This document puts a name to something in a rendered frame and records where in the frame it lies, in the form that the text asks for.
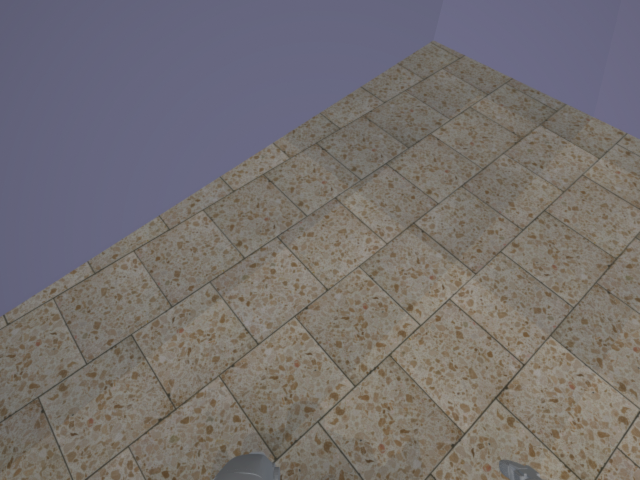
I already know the left robot thigh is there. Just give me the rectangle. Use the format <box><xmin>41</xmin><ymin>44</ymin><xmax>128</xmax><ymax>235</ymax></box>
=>
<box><xmin>213</xmin><ymin>454</ymin><xmax>280</xmax><ymax>480</ymax></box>

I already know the right robot hand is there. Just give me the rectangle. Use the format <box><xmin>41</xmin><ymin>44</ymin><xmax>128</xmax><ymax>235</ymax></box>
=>
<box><xmin>499</xmin><ymin>460</ymin><xmax>543</xmax><ymax>480</ymax></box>

